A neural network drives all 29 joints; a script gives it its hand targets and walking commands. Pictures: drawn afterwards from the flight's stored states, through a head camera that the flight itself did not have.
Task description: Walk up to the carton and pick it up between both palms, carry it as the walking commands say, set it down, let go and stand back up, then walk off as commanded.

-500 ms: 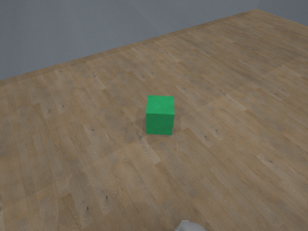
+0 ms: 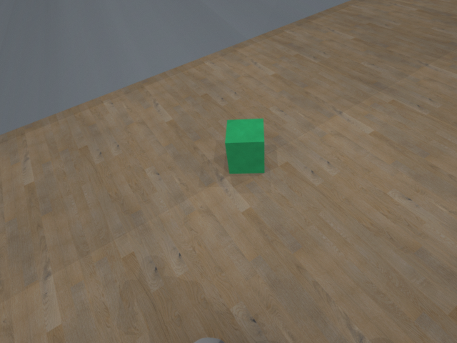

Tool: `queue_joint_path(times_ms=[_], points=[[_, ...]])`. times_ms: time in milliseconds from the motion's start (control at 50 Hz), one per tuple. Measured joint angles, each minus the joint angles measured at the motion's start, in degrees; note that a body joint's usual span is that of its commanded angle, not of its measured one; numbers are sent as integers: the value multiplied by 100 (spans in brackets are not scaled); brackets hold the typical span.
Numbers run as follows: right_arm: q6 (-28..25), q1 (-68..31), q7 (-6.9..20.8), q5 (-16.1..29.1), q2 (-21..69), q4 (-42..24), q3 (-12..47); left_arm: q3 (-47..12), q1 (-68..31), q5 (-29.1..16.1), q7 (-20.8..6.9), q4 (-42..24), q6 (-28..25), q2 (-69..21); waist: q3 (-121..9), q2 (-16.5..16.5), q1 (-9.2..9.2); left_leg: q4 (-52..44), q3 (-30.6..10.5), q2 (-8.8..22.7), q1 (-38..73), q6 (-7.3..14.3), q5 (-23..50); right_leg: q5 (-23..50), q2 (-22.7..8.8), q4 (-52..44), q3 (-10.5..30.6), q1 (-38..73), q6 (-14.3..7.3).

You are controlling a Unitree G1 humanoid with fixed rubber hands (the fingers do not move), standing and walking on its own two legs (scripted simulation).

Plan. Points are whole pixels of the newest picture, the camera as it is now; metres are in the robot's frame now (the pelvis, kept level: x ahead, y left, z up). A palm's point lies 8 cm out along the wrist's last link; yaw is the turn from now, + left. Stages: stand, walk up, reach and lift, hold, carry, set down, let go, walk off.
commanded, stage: stand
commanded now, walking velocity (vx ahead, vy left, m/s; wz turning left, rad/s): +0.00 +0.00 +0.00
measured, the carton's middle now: (246, 146) +1.25 -0.01 -0.65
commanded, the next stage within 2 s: none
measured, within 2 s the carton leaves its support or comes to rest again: neither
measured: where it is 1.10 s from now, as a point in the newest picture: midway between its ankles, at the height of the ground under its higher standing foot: outside the picture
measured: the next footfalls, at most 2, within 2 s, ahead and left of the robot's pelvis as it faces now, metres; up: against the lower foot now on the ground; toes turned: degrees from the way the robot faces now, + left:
left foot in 0.22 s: -0.05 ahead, +0.13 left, +0.00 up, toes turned -4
right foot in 0.52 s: -0.10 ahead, -0.09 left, +0.00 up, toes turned +0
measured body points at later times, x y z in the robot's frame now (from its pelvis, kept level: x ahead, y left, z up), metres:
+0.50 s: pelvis -0.10 +0.03 +0.00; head -0.08 +0.05 +0.45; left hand -0.03 +0.28 -0.15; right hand -0.05 -0.25 -0.12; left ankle -0.09 +0.13 -0.74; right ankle -0.14 -0.10 -0.72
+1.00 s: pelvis -0.11 +0.03 +0.00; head -0.10 +0.03 +0.45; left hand -0.03 +0.28 -0.13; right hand -0.08 -0.24 -0.14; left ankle -0.09 +0.13 -0.74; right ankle -0.14 -0.09 -0.74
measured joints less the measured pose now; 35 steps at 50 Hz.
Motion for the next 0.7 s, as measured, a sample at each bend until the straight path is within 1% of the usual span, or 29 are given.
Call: queue_joint_path(times_ms=[40, 80, 140, 180, 200, 220, 240, 260, 280, 300, 360, 400, 440, 480, 500, 520, 540, 560, 600, 700], points=[[-1, 21, 0, 0, -1, 23, 0, -1, -12, 0, 0, 0, -71, -2, 13, 5, -1, -246, -3, 14, 183, 0, -40, 154, -8, -32, -3, -262, 0], [0, -12, 0, 0, -2, 29, 0, -1, -12, 0, 0, 1, -111, -2, 72, -11, -2, -774, -5, 53, 421, 0, -196, 314, -10, -96, -13, -439, 11], [0, -108, 0, 0, -3, 42, 1, -1, -12, 0, 0, 2, -131, -3, 133, -77, -4, -1932, 8, 145, 846, 0, -438, 513, -14, -154, -44, -626, 58], [0, -152, 0, 0, -4, 51, 1, -2, -12, 0, 0, 3, -113, -4, 136, -153, -5, -2792, 29, 185, 1168, 0, -476, 609, -29, -155, -58, -719, 110], [-6, -153, 0, 0, -4, 53, 1, -2, -11, 0, 0, 3, -90, -4, 133, -193, -8, -3356, 62, 212, 1379, 0, -433, 653, -34, -155, -63, -750, 146], [-25, -143, 0, 0, 8, 69, 1, -1, -11, 0, 0, 4, -71, 3, 135, -260, 0, -3766, 89, 212, 1504, 3, -110, 695, -56, -158, -58, -770, 184], [-44, -124, 0, 0, 21, 93, 1, -1, -3, 0, 0, 6, -41, 4, 141, -349, 4, -3826, 115, 173, 1516, 34, 123, 591, -94, -139, -39, -762, 193], [-58, -77, 0, 0, 21, 98, 0, 0, 22, 0, 0, 7, -12, 5, 113, -383, 2, -3829, 123, 179, 1518, 76, 209, 186, -81, -36, -38, -767, 194], [-72, -19, 0, 0, 21, 99, 0, 0, 44, 0, 0, 11, 3, 4, 70, -378, -1, -3830, 118, 224, 1521, 116, 235, -240, -27, 256, -44, -807, 194], [-88, 26, 0, 0, 21, 99, 0, 0, 50, 0, 0, 12, 11, 5, 32, -364, -3, -3829, 116, 282, 1521, 146, 244, -481, 39, 701, -43, -870, 194], [-142, 72, 0, 0, 23, 109, 0, 0, 51, 0, 0, 11, 20, 8, -72, -415, 0, -3862, 133, 349, 1483, 173, 302, -566, 86, 1884, -15, -908, 194], [-188, 10, 0, 0, 24, 95, 1, -1, 54, 0, 0, 8, 37, 10, -109, -459, 5, -3863, 171, 345, 1421, 173, 341, -575, 63, 2073, 0, -744, 194], [-238, -82, 0, 0, 26, 62, 1, -1, 56, 0, 0, 4, 27, 12, -113, -474, 9, -3864, 232, 341, 1367, 176, 373, -762, 33, 1637, 5, -426, 194], [-252, -138, 0, 0, 29, 38, 2, -1, 57, 0, 0, 2, -11, 13, -115, -467, 11, -3865, 291, 337, 1326, 176, 392, -989, 24, 786, 8, -18, 194], [-251, -142, 0, 0, 30, 37, 2, -1, 58, 0, 0, 0, -33, 14, -117, -464, 13, -3865, 317, 329, 1320, 176, 398, -833, 22, 197, 11, 230, 194], [-252, -126, 0, 0, 30, 37, 2, -1, 59, 0, 8, 0, -64, 14, -117, -477, 13, -3863, 344, 298, 1319, 176, 401, -449, -6, -409, 13, 488, 194], [-256, -117, 0, 0, 31, 47, 1, -2, 56, 0, 17, 3, -101, 0, -101, -443, 4, -3863, 351, 299, 1326, 175, 408, -9, -9, -672, 9, 576, 194], [-269, -78, 0, 0, 30, 55, 1, -2, 55, 0, 18, 5, -128, -24, -103, -360, 2, -3864, 330, 336, 1329, 175, 416, 92, 30, -691, -12, 581, 193], [-291, 11, 0, 0, 33, 85, 1, -4, 55, 0, 18, 9, -164, -35, -139, -250, 1, -3951, 305, 365, 1360, 175, 465, 38, 60, -695, -33, 581, 187], [-311, 85, 0, 0, 33, 170, 1, -4, 54, 0, 18, 12, -242, -34, -146, -129, 2, -4053, 306, 373, 1400, 175, 546, -5, 65, -701, -32, 581, 179]])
